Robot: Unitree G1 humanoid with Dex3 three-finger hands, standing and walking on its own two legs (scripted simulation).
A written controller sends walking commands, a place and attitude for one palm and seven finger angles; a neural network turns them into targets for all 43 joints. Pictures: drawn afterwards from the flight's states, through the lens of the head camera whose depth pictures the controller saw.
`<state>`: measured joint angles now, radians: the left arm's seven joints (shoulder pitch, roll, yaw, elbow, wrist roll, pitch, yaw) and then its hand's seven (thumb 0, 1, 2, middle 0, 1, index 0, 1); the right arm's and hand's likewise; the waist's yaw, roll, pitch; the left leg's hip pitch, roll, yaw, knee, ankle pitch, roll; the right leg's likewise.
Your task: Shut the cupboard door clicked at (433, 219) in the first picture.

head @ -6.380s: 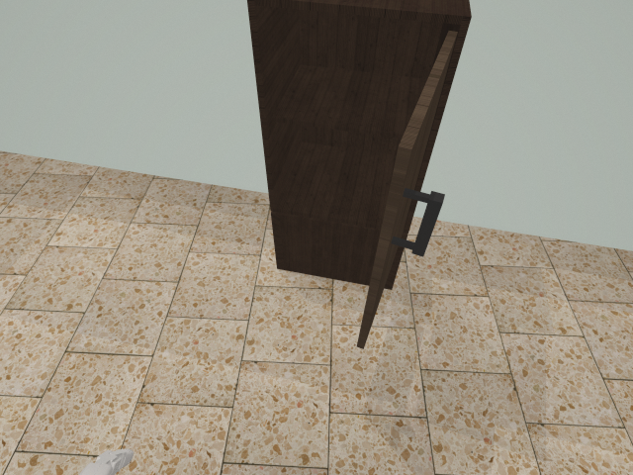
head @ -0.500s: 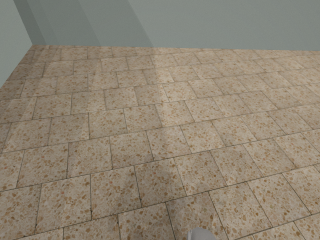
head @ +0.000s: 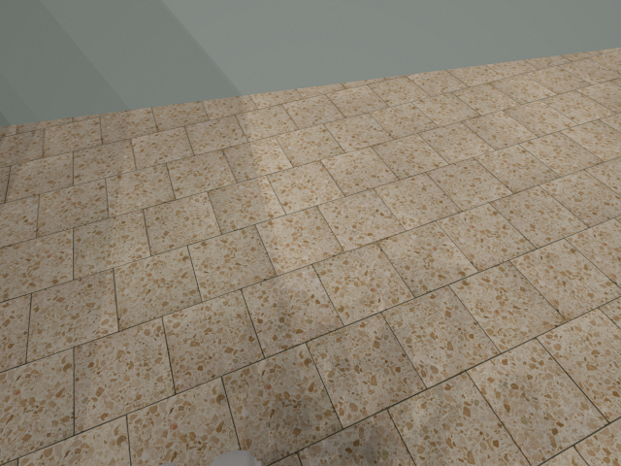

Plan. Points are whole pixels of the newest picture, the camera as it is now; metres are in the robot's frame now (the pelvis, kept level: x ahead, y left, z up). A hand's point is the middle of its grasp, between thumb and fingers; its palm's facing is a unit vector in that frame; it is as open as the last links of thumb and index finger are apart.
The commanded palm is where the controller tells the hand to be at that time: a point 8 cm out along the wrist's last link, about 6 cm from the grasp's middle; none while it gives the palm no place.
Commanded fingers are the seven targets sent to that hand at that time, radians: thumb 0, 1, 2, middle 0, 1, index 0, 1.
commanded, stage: walk to a spot facing it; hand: left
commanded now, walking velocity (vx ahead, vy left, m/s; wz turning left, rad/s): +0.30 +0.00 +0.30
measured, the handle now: out of the picture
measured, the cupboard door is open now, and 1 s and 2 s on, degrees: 80 80 80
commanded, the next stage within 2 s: none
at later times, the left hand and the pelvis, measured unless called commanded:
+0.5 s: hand out of the picture +0.10 +0.24 -0.19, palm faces +0.29 -0.94 -0.16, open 7.4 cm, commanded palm none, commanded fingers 0.00 0.90 0.90 -0.20 -0.30 -0.20 -0.30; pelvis +0.15 +0.07 -0.01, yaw +12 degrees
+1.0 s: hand (156, 412) +0.22 +0.25 -0.14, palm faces +0.46 -0.85 -0.26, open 7.4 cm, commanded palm none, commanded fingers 0.00 0.90 0.90 -0.20 -0.30 -0.20 -0.30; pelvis +0.18 +0.01 -0.01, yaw +29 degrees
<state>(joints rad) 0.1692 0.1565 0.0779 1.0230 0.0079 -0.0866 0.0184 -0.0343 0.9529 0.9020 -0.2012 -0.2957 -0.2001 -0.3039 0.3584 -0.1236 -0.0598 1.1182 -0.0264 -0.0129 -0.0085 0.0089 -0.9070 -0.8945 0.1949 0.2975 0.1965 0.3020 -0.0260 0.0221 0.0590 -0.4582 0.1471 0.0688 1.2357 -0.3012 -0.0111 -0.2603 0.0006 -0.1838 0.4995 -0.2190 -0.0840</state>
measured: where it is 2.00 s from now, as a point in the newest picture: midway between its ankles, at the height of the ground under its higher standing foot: outside the picture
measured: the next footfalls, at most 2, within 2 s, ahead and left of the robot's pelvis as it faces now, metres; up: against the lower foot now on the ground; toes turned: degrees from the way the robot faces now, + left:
left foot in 0.36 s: +0.25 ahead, +0.15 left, +0.00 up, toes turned +18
right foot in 1.00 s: +0.26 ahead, -0.09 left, +0.00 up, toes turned +29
